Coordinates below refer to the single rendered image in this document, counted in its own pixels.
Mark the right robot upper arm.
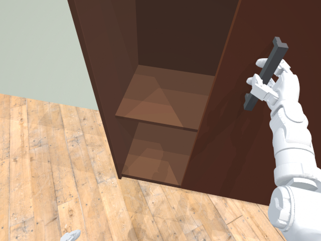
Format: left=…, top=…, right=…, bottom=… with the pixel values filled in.
left=268, top=185, right=321, bottom=241

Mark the handle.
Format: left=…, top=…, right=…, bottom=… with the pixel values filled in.
left=244, top=37, right=288, bottom=111

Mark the robot left hand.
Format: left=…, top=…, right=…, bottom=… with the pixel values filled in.
left=60, top=229, right=81, bottom=241

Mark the wardrobe door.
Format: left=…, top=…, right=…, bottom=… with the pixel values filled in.
left=181, top=0, right=321, bottom=206

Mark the robot right hand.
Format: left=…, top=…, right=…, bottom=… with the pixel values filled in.
left=246, top=58, right=299, bottom=110

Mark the right robot forearm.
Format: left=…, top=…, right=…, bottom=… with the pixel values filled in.
left=269, top=100, right=321, bottom=193

